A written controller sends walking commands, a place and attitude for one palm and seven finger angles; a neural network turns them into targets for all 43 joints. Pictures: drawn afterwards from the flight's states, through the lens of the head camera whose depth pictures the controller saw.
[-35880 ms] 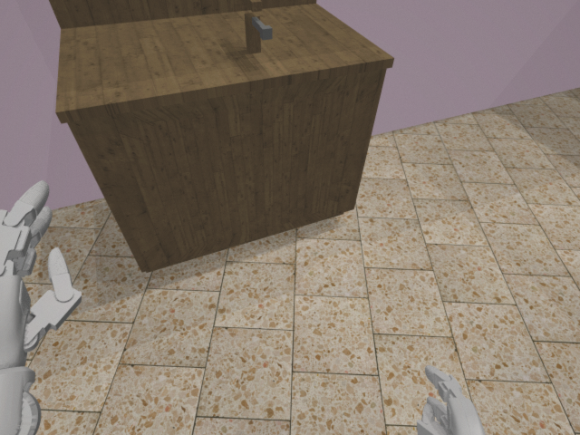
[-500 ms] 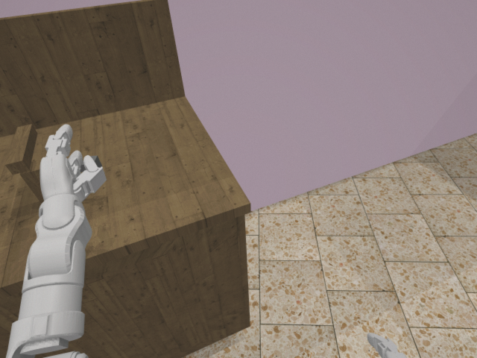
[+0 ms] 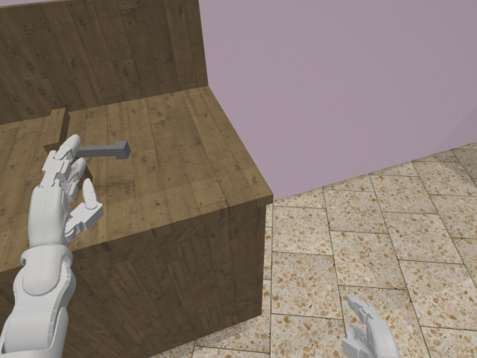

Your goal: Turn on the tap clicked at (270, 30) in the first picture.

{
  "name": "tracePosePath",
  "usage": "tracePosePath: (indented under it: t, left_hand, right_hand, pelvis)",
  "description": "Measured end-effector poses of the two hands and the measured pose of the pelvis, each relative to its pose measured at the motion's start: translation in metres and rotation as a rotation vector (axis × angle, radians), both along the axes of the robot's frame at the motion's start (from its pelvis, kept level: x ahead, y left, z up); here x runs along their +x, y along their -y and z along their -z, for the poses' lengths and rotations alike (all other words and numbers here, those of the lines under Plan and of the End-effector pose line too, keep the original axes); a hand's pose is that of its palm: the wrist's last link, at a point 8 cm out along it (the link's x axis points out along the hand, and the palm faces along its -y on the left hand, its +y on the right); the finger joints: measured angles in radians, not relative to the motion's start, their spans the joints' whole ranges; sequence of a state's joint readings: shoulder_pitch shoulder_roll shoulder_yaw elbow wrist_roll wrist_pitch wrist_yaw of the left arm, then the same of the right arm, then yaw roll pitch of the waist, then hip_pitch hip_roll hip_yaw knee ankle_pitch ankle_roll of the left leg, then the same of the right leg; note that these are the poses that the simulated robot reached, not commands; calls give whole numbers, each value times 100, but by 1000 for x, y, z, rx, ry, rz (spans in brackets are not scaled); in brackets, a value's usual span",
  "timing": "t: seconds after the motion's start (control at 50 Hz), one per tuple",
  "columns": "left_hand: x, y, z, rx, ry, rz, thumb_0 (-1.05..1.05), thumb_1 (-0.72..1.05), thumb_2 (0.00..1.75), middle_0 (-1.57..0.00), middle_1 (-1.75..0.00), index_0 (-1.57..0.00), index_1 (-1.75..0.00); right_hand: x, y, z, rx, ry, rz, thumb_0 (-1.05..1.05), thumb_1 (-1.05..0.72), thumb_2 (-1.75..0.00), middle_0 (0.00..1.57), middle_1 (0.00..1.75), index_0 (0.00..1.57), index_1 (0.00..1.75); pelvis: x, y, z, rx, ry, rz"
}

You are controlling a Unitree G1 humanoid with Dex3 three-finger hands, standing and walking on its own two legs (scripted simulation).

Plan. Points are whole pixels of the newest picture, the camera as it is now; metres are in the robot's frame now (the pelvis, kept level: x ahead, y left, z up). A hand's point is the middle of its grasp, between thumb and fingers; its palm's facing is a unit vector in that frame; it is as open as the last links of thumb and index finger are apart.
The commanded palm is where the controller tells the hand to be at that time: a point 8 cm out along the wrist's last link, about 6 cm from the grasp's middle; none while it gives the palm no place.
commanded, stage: draw the hand back beside the body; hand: left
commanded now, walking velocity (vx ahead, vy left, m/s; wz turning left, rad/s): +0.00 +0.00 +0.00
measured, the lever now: (121, 150) +0.48 +0.30 +0.11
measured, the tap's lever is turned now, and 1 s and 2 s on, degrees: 72 72 72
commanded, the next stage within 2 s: step back with the hand held close in 0.70 s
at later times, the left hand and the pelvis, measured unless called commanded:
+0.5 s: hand (70, 253) +0.20 +0.24 +0.16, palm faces +0.38 -0.85 -0.36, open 7.4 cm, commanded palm +0.16 +0.28 +0.17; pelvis +0.01 +0.00 +0.00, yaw +1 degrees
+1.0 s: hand (76, 250) +0.21 +0.24 +0.15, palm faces +0.38 -0.83 -0.42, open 7.4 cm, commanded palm +0.16 +0.27 +0.17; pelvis +0.00 -0.01 +0.00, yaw +0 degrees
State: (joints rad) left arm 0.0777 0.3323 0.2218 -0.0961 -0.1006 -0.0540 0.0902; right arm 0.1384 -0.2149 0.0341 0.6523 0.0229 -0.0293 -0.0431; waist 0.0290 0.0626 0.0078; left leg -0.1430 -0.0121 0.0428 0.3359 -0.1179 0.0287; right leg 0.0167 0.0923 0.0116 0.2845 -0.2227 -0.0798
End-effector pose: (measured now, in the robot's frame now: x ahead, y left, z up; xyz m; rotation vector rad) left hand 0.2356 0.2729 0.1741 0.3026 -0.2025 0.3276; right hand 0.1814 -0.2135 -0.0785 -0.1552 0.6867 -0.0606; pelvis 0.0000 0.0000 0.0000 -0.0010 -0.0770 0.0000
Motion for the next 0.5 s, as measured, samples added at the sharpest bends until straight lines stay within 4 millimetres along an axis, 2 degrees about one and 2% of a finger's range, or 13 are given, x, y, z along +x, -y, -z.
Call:
tracePosePath:
  t: [0.12,0.24,0.5]
  left_hand:
    - [-22,-11,-5,33,21,-31,1,89,89,-19,-26,-19,-26]
    - [-37,-12,5,42,-19,-36,1,90,89,-20,-28,-19,-27]
    - [-72,-9,4,97,-49,-59,1,89,89,-21,-30,-20,-29]
  right_hand:
    - [-6,0,6,-20,-36,-11,1,-91,-90,20,30,20,30]
    - [-8,4,8,-36,-49,-9,1,-91,-90,20,30,20,30]
    - [7,6,0,-39,16,-19,1,-91,-90,20,30,20,30]
  pelvis:
    - [2,-4,0,-2,7,-5]
    - [3,-6,-1,-2,5,-8]
    - [9,-4,0,-1,6,-10]
